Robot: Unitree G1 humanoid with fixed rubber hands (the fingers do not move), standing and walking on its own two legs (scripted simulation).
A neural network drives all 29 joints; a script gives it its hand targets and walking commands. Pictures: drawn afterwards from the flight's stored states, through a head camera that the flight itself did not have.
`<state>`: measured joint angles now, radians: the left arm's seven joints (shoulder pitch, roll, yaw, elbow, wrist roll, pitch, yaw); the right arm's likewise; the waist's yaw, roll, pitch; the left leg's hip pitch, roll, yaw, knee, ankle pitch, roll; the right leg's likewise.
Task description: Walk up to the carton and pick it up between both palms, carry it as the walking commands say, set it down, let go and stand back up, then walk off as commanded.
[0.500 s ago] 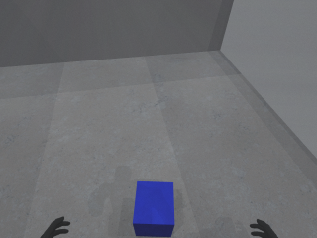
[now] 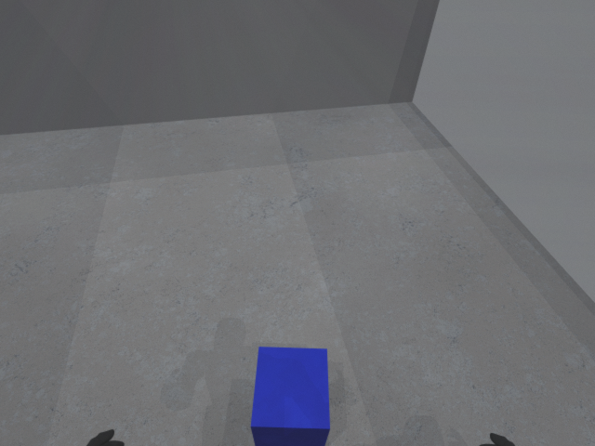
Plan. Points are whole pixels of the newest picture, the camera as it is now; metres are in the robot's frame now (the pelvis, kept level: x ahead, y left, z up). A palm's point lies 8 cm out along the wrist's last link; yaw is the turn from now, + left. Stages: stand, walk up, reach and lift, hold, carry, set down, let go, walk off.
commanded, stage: stand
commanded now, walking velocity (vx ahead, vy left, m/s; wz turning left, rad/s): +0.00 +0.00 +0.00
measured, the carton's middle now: (291, 400) +0.41 +0.02 -0.65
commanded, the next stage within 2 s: walk off in 1.10 s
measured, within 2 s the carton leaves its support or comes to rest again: neither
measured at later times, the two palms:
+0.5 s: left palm out of the picture +0.07 +0.31 -0.10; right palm out of the picture +0.08 -0.30 -0.10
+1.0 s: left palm out of the picture +0.06 +0.31 -0.10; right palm out of the picture +0.07 -0.31 -0.10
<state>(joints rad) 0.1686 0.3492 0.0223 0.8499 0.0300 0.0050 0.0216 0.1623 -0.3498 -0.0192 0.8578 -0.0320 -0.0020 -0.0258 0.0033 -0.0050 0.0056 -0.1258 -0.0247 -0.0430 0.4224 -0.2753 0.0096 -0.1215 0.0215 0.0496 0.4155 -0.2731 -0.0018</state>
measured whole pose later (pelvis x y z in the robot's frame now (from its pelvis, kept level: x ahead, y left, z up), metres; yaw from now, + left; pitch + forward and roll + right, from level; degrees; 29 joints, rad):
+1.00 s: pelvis -0.02 +0.00 +0.01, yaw +1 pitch -3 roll +0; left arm 0.14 0.39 0.01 1.02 0.02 -0.01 0.01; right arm 0.13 -0.39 0.00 1.02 -0.02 -0.01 -0.02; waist 0.01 0.00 0.03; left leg -0.10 -0.03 -0.05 0.35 -0.20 0.01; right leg -0.09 0.01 0.04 0.34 -0.20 0.00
